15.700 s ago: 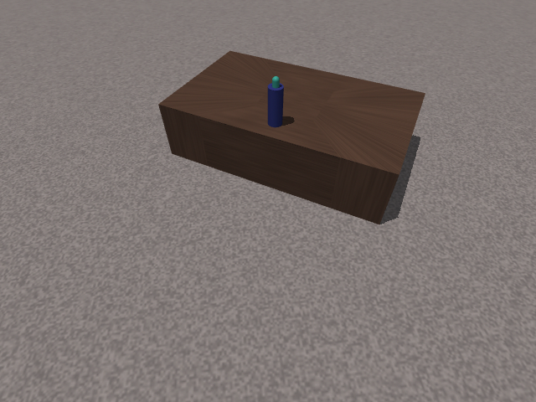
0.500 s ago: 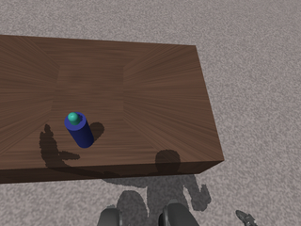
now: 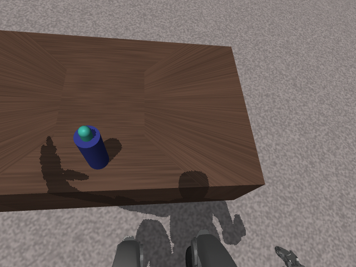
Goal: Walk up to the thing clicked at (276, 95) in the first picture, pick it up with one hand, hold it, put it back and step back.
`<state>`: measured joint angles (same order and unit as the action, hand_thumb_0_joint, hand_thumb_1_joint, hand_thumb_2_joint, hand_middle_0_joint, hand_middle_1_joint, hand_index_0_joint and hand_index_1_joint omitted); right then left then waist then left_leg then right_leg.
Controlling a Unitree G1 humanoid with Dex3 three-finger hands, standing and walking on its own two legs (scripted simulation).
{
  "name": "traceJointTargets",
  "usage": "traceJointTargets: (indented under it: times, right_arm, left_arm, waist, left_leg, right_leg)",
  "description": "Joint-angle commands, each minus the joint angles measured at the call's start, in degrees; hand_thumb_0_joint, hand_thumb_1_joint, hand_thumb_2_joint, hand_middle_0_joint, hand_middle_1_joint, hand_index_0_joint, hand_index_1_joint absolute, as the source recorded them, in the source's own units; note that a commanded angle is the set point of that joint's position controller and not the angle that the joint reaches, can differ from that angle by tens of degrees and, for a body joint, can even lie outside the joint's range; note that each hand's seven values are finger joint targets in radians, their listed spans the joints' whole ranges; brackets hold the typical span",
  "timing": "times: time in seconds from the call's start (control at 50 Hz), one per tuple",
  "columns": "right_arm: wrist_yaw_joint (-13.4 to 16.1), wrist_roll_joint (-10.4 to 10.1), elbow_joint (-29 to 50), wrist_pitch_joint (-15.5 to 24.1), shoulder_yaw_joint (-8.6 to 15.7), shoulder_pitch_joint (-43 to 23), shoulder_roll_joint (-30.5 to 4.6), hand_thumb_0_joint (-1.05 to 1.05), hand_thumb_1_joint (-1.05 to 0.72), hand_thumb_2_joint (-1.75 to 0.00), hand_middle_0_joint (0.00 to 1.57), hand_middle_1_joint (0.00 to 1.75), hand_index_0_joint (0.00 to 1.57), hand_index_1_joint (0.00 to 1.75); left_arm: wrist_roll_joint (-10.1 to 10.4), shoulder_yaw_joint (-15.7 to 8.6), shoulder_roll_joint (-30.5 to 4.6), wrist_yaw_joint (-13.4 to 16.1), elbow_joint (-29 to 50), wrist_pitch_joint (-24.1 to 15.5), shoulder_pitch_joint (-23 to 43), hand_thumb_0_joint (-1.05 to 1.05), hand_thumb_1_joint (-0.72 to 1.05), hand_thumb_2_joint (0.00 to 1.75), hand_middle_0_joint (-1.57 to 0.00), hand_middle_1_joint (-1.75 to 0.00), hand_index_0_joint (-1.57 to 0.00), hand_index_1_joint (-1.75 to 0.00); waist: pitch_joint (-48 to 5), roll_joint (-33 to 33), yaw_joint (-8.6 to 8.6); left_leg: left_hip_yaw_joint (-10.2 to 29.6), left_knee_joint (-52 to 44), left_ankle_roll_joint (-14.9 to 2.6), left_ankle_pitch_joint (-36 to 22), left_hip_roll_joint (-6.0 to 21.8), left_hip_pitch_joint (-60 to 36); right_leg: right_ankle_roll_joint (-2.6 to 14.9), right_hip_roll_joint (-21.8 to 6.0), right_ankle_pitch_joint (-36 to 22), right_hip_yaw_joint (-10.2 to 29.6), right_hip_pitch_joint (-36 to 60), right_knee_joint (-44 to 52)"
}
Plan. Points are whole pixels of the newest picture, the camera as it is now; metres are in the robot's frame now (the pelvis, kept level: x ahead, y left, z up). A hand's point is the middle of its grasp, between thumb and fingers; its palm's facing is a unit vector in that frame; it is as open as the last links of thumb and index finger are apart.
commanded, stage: go down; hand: left
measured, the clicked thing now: (92, 146) +0.48 +0.22 -0.23
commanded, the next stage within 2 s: none
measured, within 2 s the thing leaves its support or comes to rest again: neither
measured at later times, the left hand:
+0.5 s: hand out of the picture +0.39 +0.41 +0.02, palm faces +0.24 -0.97 -0.09, open 17.2 cm
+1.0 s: hand out of the picture +0.39 +0.42 +0.02, palm faces +0.25 -0.96 -0.07, open 17.2 cm
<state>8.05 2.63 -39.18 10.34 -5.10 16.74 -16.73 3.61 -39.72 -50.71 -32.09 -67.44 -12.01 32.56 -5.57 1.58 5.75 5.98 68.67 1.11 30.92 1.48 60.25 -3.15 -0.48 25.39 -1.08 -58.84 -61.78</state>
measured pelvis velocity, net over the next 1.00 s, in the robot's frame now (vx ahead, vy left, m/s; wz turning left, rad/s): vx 0.00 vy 0.00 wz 0.00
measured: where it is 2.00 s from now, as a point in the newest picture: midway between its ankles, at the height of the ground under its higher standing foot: outside the picture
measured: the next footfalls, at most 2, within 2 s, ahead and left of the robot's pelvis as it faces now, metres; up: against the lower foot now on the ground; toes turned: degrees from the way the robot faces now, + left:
none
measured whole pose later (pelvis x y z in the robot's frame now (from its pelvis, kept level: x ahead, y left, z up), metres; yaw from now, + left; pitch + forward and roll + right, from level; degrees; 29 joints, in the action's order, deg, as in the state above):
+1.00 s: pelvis +0.00 +0.00 -0.02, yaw +0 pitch +25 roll -6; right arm 7.5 2.6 -38.5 9.4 -6.6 16.6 -17.1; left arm 5.5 -43.3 -54.8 -34.9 -68.0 -13.7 36.4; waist -5.6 1.7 7.0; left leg 7.0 73.0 1.1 32.3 1.2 66.0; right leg -3.2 -0.5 26.7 -1.9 -64.0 -65.4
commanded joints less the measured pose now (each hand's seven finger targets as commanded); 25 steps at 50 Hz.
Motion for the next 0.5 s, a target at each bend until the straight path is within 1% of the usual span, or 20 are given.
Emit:
traceJointTargets:
  times: [0.0, 0.02, 0.06, 0.08, 0.1, 0.12, 0.16, 0.18, 0.2, 0.24, 0.26, 0.28, 0.32, 0.36, 0.38, 0.4, 0.42, 0.44, 0.46, 0.48]
  right_arm:
    - [1.0, -0.1, 3.6, 1.2, 4.2, 6.9, -12.1, 0.00, -0.88, -0.90, 0.20, 0.30, 0.20, 0.30]
    - [1.1, -0.1, 3.5, 1.3, 4.3, 7.6, -12.5, 0.00, -0.88, -0.90, 0.20, 0.30, 0.20, 0.30]
    - [1.0, -0.1, 3.5, 1.4, 4.0, 7.1, -12.3, 0.00, -0.88, -0.90, 0.20, 0.30, 0.20, 0.30]
    - [1.1, 0.0, 3.3, 1.2, 4.0, 7.9, -12.4, 0.00, -0.88, -0.90, 0.20, 0.30, 0.20, 0.30]
    - [1.1, -0.1, 3.2, 1.2, 4.0, 7.6, -12.4, 0.00, -0.89, -0.90, 0.20, 0.30, 0.20, 0.30]
    - [1.0, 0.0, 3.0, 1.3, 4.0, 7.9, -12.6, 0.00, -0.89, -0.90, 0.20, 0.30, 0.20, 0.30]
    - [0.9, 0.1, 3.0, 1.1, 3.8, 8.0, -12.5, 0.00, -0.89, -0.90, 0.20, 0.30, 0.20, 0.30]
    - [0.9, 0.1, 2.9, 1.1, 3.9, 8.3, -12.6, 0.00, -0.89, -0.90, 0.20, 0.30, 0.20, 0.30]
    - [0.9, 0.2, 2.9, 1.0, 3.6, 8.0, -12.3, 0.00, -0.89, -0.90, 0.20, 0.30, 0.20, 0.30]
    - [0.8, 0.0, 3.4, 1.0, 3.7, 7.6, -12.4, 0.00, -0.88, -0.90, 0.20, 0.30, 0.20, 0.30]
    - [0.8, 0.0, 3.3, 1.0, 3.8, 7.6, -12.4, 0.00, -0.89, -0.90, 0.20, 0.30, 0.20, 0.30]
    - [0.8, -0.1, 3.4, 1.1, 3.8, 7.2, -12.6, 0.00, -0.89, -0.90, 0.20, 0.30, 0.20, 0.30]
    - [0.8, 0.0, 3.2, 1.0, 3.9, 7.8, -13.1, 0.00, -0.88, -0.90, 0.20, 0.30, 0.20, 0.30]
    - [0.7, -0.2, 3.3, 1.1, 3.7, 7.9, -13.0, 0.00, -0.88, -0.90, 0.20, 0.30, 0.20, 0.30]
    - [0.7, -0.1, 3.4, 1.1, 3.7, 8.1, -13.1, 0.00, -0.88, -0.90, 0.20, 0.30, 0.20, 0.30]
    - [0.7, 0.0, 3.4, 1.1, 3.5, 8.1, -12.9, 0.00, -0.89, -0.90, 0.20, 0.30, 0.20, 0.30]
    - [0.7, 0.0, 3.4, 1.0, 3.6, 8.3, -13.0, 0.00, -0.89, -0.90, 0.20, 0.30, 0.20, 0.30]
    - [0.7, 0.0, 3.2, 1.0, 3.5, 8.6, -13.2, 0.00, -0.88, -0.90, 0.20, 0.30, 0.20, 0.30]
    - [0.6, 0.1, 3.2, 0.9, 3.5, 8.4, -13.1, 0.00, -0.88, -0.90, 0.20, 0.30, 0.20, 0.30]
    - [0.7, 0.1, 3.2, 0.8, 3.4, 8.8, -13.0, 0.00, -0.89, -0.90, 0.20, 0.30, 0.20, 0.30]
  left_arm:
    - [1.6, -3.6, -25.1, -0.5, 10.6, -3.9, 14.5, 0.00, -0.49, 0.07, -0.06, -0.01, -0.03, -0.03]
    - [1.6, -3.5, -24.6, -0.4, 8.9, -3.5, 13.1, 0.00, -0.48, 0.07, -0.06, -0.02, -0.04, -0.04]
    - [1.7, -3.3, -24.7, -0.6, 9.9, -3.7, 13.7, 0.00, -0.49, 0.07, -0.06, -0.01, -0.04, -0.03]
    - [1.7, -4.3, -26.4, -0.6, 11.3, -3.9, 14.9, 0.00, -0.49, 0.06, -0.06, -0.02, -0.04, -0.04]
    - [1.7, -4.0, -25.9, -0.9, 10.7, -3.9, 14.6, 0.00, -0.48, 0.07, -0.06, -0.01, -0.03, -0.03]
    - [1.7, -4.6, -26.7, -0.9, 10.5, -4.0, 14.5, 0.00, -0.49, 0.07, -0.06, -0.02, -0.03, -0.04]
    - [1.7, -4.1, -26.3, -1.1, 10.8, -4.0, 15.3, 0.00, -0.49, 0.07, -0.06, -0.02, -0.03, -0.04]
    - [1.5, -4.2, -26.2, -1.0, 9.4, -3.9, 14.7, 0.00, -0.48, 0.08, -0.06, -0.02, -0.03, -0.04]
    - [1.6, -5.2, -28.0, -1.0, 10.6, -4.2, 15.4, 0.00, -0.48, 0.08, -0.06, -0.02, -0.03, -0.04]
    - [1.7, -4.3, -26.8, -1.1, 9.8, -4.2, 15.6, 0.00, -0.47, 0.09, -0.05, -0.03, -0.03, -0.05]
    - [1.6, -4.8, -27.8, -1.1, 10.8, -4.5, 16.4, 0.00, -0.49, 0.08, -0.06, -0.03, -0.04, -0.05]
    - [1.7, -4.5, -27.3, -1.2, 9.7, -4.4, 15.9, 0.00, -0.47, 0.08, -0.06, -0.03, -0.03, -0.05]
    - [1.9, -4.4, -27.5, -1.6, 10.6, -4.6, 17.2, 0.00, -0.48, 0.07, -0.06, -0.02, -0.04, -0.04]
    - [2.1, -4.2, -27.1, -1.7, 9.3, -4.4, 16.7, 0.00, -0.47, 0.08, -0.05, -0.02, -0.03, -0.04]
    - [2.1, -4.6, -27.8, -1.7, 10.0, -4.5, 17.1, 0.00, -0.48, 0.08, -0.06, -0.02, -0.03, -0.04]
    - [2.4, -4.4, -27.1, -1.9, 9.2, -4.4, 17.1, 0.00, -0.49, 0.08, -0.06, -0.02, -0.03, -0.05]
    - [2.3, -4.4, -27.3, -1.9, 10.0, -4.4, 17.5, 0.00, -0.49, 0.08, -0.06, -0.02, -0.03, -0.05]
    - [2.4, -4.4, -27.3, -2.2, 9.0, -4.4, 17.4, 0.00, -0.49, 0.08, -0.05, -0.02, -0.03, -0.04]
    - [2.3, -5.0, -28.8, -2.0, 10.3, -4.5, 18.1, 0.00, -0.48, 0.07, -0.06, -0.02, -0.03, -0.04]
    - [2.2, -4.7, -28.1, -2.1, 8.8, -4.3, 17.6, 0.00, -0.46, 0.08, -0.06, -0.02, -0.03, -0.04]
  waist:
    - [-24.4, -14.2, -2.02]
    - [-24.4, -12.5, -1.70]
    - [-24.6, -13.8, -1.94]
    - [-26.1, -14.2, -2.13]
    - [-26.3, -15.0, -1.82]
    - [-26.3, -15.9, -2.03]
    - [-26.6, -15.6, -1.76]
    - [-26.0, -14.4, -1.50]
    - [-26.0, -15.3, -2.17]
    - [-24.8, -13.9, -1.62]
    - [-25.0, -15.5, -1.90]
    - [-24.5, -16.1, -1.66]
    - [-25.8, -17.6, -1.48]
    - [-25.2, -16.4, -1.05]
    - [-25.4, -16.4, -1.50]
    - [-25.9, -15.9, -0.94]
    - [-26.2, -15.2, -1.20]
    - [-26.7, -15.7, -0.66]
    - [-26.5, -15.9, -1.43]
    - [-26.9, -14.7, -0.99]
  left_leg:
    - [-2.7, -9.4, -0.81, -20.1, -0.4, -17.7]
    - [-2.5, -9.4, -0.86, -21.6, -0.4, -17.2]
    - [-2.6, -8.9, -0.78, -21.8, -0.4, -17.6]
    - [-2.6, -8.4, -0.82, -23.1, -0.5, -17.9]
    - [-2.1, -8.4, -0.53, -24.0, -0.2, -19.2]
    - [-1.6, -8.2, -0.20, -26.2, -0.1, -19.8]
    - [-1.7, -7.6, -0.35, -27.5, -0.1, -20.2]
    - [-1.5, -7.5, -0.40, -27.4, -0.1, -19.8]
    - [-1.9, -7.3, -0.53, -26.4, -0.4, -18.1]
    - [-2.3, -7.9, -0.89, -21.7, -0.6, -15.8]
    - [-2.2, -8.1, -0.66, -20.2, -0.5, -16.3]
    - [-1.7, -8.7, -0.46, -19.3, -0.2, -17.0]
    - [-1.0, -8.3, 0.02, -22.5, 0.2, -19.8]
    - [-0.8, -8.2, -0.08, -21.7, 0.2, -19.0]
    - [-1.1, -7.9, -0.14, -22.3, 0.0, -18.8]
    - [-1.3, -7.3, -0.27, -23.1, -0.1, -18.1]
    - [-1.4, -7.2, -0.40, -22.9, -0.2, -18.2]
    - [-1.0, -6.7, -0.21, -25.4, 0.0, -19.1]
    - [-1.4, -6.6, -0.37, -24.4, -0.2, -18.5]
    - [-1.5, -6.1, -0.54, -25.2, -0.3, -18.0]
  right_leg:
    - [4.51, 1.0, -11.1, -1.5, 10.9, 5.3]
    - [4.43, 1.1, -12.5, -1.7, 12.0, 5.1]
    - [4.46, 1.0, -12.3, -1.5, 10.6, 4.8]
    - [4.37, 0.9, -13.5, -1.4, 11.7, 4.7]
    - [4.49, 1.1, -13.3, -1.8, 10.0, 4.2]
    - [4.61, 1.1, -13.7, -2.2, 8.7, 3.5]
    - [4.55, 1.1, -14.6, -2.2, 8.7, 3.5]
    - [4.56, 1.2, -14.5, -2.3, 8.4, 3.4]
    - [4.54, 1.0, -14.5, -2.0, 9.5, 3.4]
    - [4.49, 0.9, -12.3, -1.5, 10.4, 3.8]
    - [4.56, 1.0, -11.0, -1.6, 9.0, 3.6]
    - [4.66, 1.2, -9.7, -2.1, 7.4, 3.1]
    - [4.74, 1.4, -10.5, -2.7, 5.4, 2.4]
    - [4.71, 1.5, -10.2, -2.7, 5.6, 2.4]
    - [4.73, 1.4, -10.6, -2.5, 6.0, 2.6]
    - [4.63, 1.2, -11.7, -2.3, 6.7, 2.5]
    - [4.62, 1.3, -11.6, -2.2, 6.8, 2.7]
    - [4.62, 1.2, -12.7, -2.5, 6.0, 2.1]
    - [4.62, 1.2, -12.2, -2.1, 6.6, 2.5]
    - [4.52, 1.2, -13.4, -2.0, 7.5, 2.5]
